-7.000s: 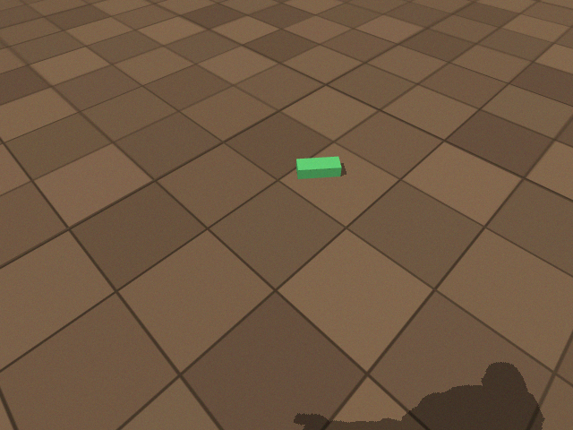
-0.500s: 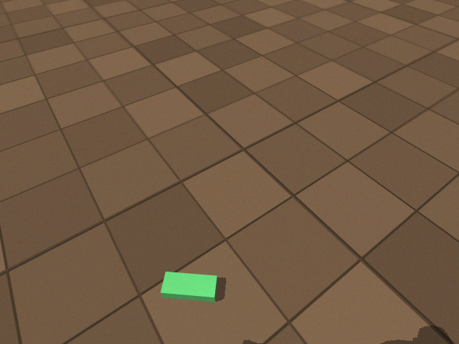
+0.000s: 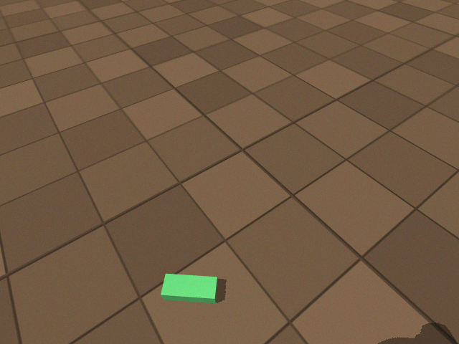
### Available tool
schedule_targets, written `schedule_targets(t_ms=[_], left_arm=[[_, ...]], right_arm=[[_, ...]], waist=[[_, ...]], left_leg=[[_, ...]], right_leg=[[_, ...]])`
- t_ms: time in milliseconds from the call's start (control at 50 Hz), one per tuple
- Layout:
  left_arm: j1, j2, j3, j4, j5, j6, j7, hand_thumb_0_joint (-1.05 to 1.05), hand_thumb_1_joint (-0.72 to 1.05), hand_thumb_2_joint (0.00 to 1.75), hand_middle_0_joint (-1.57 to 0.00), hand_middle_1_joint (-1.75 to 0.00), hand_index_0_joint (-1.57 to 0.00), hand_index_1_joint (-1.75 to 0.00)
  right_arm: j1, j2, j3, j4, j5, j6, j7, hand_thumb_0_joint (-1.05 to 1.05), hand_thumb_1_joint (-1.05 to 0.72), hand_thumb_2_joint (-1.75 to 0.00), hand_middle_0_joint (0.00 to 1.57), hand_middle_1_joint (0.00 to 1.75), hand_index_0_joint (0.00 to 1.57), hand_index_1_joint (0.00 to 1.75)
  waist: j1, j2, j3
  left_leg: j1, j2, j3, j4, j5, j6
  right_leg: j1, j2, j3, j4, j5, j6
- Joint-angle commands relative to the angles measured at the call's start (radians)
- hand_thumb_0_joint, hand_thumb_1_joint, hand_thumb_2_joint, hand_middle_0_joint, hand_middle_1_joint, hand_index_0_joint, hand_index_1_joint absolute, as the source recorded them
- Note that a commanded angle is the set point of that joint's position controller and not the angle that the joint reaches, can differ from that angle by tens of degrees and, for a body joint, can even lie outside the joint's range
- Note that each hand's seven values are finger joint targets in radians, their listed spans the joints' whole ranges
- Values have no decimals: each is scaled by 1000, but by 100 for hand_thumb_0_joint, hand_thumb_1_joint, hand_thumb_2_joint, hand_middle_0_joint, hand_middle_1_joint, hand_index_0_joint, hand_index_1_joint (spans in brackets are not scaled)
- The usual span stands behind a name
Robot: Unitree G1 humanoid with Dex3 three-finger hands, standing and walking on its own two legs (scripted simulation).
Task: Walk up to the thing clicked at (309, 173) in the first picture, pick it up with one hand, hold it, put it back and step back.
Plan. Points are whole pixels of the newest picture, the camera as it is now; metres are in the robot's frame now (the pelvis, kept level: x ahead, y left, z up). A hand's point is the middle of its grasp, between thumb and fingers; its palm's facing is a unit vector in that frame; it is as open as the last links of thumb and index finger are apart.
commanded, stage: walk up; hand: left
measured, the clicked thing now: (190, 288) +0.48 +0.20 -0.75
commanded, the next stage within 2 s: none
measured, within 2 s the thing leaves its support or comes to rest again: neither
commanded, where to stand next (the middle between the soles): +0.08 +0.02 m, yaw -1 degrees
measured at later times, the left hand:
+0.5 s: hand out of the picture +0.10 +0.32 -0.16, palm faces -0.03 -0.93 -0.37, open 7.4 cm
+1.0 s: hand (122, 295) +0.26 +0.26 -0.16, palm faces -0.05 -0.95 -0.32, open 7.4 cm
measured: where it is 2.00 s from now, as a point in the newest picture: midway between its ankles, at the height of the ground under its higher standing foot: outside the picture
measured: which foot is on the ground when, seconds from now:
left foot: down 0.00-0.74, up 0.76-1.00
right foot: down 0.00-0.36, up 0.38-0.68, down 0.70-1.00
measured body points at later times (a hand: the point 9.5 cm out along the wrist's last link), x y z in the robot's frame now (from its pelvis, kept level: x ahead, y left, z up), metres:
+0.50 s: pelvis +0.06 +0.04 +0.00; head +0.09 +0.06 +0.44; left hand +0.10 +0.37 -0.14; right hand +0.08 -0.28 -0.12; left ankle -0.01 +0.13 -0.74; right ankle +0.07 -0.10 -0.70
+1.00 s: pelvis +0.08 +0.03 -0.03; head +0.16 +0.04 +0.41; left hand +0.27 +0.30 -0.14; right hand +0.18 -0.29 -0.14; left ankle +0.07 +0.14 -0.71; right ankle +0.20 -0.06 -0.74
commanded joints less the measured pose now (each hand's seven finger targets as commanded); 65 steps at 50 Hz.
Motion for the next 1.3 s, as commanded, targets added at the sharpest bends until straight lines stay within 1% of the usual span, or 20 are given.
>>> schedule_targets(t_ms=[0,80,120,160,240,300,340,360,420,640,680,720,740,840,940,1020,1060,1100,1160,1280], left_arm=[[-60,221,38,-67,-4,-23,13,0,90,90,-20,-30,-20,-30],[-51,221,38,-69,-4,-25,14,0,90,90,-20,-30,-20,-30],[55,283,67,-86,12,-31,3,0,90,90,-20,-30,-20,-30],[87,307,84,-93,20,-30,-2,0,90,90,-20,-30,-20,-30],[113,350,106,-157,26,-41,1,0,90,90,-20,-30,-20,-30],[13,296,83,-210,14,-27,-9,0,90,90,-20,-30,-20,-30],[-75,158,40,-258,3,-14,-2,0,90,90,-20,-30,-20,-30],[-44,234,61,-249,8,-14,13,0,90,90,-20,-30,-20,-30],[37,228,60,-225,-8,-21,14,0,90,90,-20,-30,-20,-30],[51,212,93,-311,7,72,-21,0,90,90,-20,-30,-20,-30],[114,251,106,-302,11,65,-21,0,90,90,-20,-30,-20,-30],[159,291,110,-332,3,61,-1,0,90,90,-20,-30,-20,-30],[103,296,110,-371,8,59,10,0,90,90,-20,-30,-20,-30],[-36,220,98,-464,26,83,19,0,90,90,-20,-30,-20,-30],[3,242,100,-494,42,85,12,0,90,90,-20,-30,-20,-30],[-56,243,91,-513,12,106,-4,0,90,90,-20,-30,-20,-30],[0,161,79,-508,-2,113,-7,0,90,90,-20,-30,-20,-30],[8,290,128,-485,19,116,9,0,90,90,-20,-30,-20,-30],[104,264,131,-413,1,118,-14,0,90,90,-20,-30,-20,-30],[142,249,104,-403,-7,57,-11,0,90,90,-20,-30,-20,-30]], right_arm=[[-32,-210,-39,-61,2,-18,-17,0,-90,-90,20,30,20,30],[-36,-209,-40,-65,2,-17,-16,0,-90,-90,20,30,20,30],[2,-257,-70,-107,-19,-15,6,0,-90,-90,20,30,20,30],[-7,-237,-68,-131,-24,-9,17,0,-90,-90,20,30,20,30],[17,-207,-72,-182,-31,-26,26,0,-90,-90,20,30,20,30],[167,-197,-84,-152,-30,-53,20,0,-90,-90,20,30,20,30],[236,-341,-128,-136,-43,-59,3,0,-90,-90,20,30,20,30],[222,-366,-134,-159,-36,-59,-5,0,-90,-90,20,30,20,30],[180,-273,-107,-188,-23,-63,-20,0,-90,-90,20,30,20,30],[86,-259,-100,-308,24,-18,-101,0,-90,-90,20,30,20,30],[110,-237,-89,-319,44,-14,-97,0,-90,-90,20,30,20,30],[223,-171,-68,-309,59,1,-100,0,-90,-90,20,30,20,30],[270,-190,-76,-295,47,10,-113,0,-90,-90,20,30,20,30],[265,-225,-79,-296,28,21,-104,0,-90,-90,20,30,20,30],[265,-204,-74,-328,12,7,-100,0,-90,-90,20,30,20,30],[323,-219,-101,-308,-20,-6,-83,0,-90,-90,20,30,20,30],[218,-346,-124,-366,-52,-13,-78,0,-90,-90,20,30,20,30],[68,-431,-146,-430,-35,-24,-80,0,-90,-90,20,30,20,30],[28,-297,-111,-425,-28,-33,-93,0,-90,-90,20,30,20,30],[161,-266,-108,-410,-29,-49,-62,0,-90,-90,20,30,20,30]], waist=[[-3,-41,-80],[0,-38,-90],[20,-2,-71],[41,-70,40],[49,-196,57],[-57,-163,-59],[-115,173,16],[-91,79,35],[-29,96,14],[11,129,4],[57,14,-95],[62,-243,-233],[40,-266,-237],[3,-73,-180],[31,-182,-164],[-38,-163,-135],[-21,244,-47],[-16,208,27],[63,16,29],[-41,160,-210]], left_leg=[[-62,83,-50,-66,140,45],[-49,86,-47,-61,154,47],[-148,52,-38,17,-315,102],[-319,22,-32,74,-393,94],[-412,45,-49,282,-240,73],[-70,9,-23,-4,-101,88],[150,283,-452,-215,-47,121],[94,336,-458,-156,80,169],[212,253,-230,14,717,187],[-51,166,-56,212,876,120],[-124,82,-8,445,673,73],[-336,-147,-33,859,-357,25],[-323,-91,-80,931,-462,20],[-302,-81,-95,925,-307,1],[-328,-35,-47,556,-267,6],[-113,-46,-3,231,23,32],[-190,305,-540,-10,11,172],[-523,480,-721,-123,-27,352],[-372,213,-290,22,99,194],[118,174,-224,100,-35,203]], right_leg=[[74,-71,58,-46,155,-54],[74,-70,57,-44,170,-55],[72,-47,75,-11,-382,-106],[49,-103,199,-89,-560,-142],[115,-289,382,-168,-281,-273],[-52,-158,157,44,-100,-176],[-490,129,-38,434,-370,-52],[-469,74,73,485,-372,-61],[-429,42,80,474,-326,-75],[-105,82,-63,164,-26,-99],[113,51,-27,53,408,-149],[312,-238,334,60,1025,-352],[245,-313,407,74,987,-415],[-13,-169,136,86,600,-327],[51,-190,166,118,540,-326],[-209,-151,172,189,89,-228],[-460,135,35,571,-430,-93],[-282,138,246,949,-469,-72],[-397,187,252,1041,-261,-63],[-399,102,130,643,-286,2]])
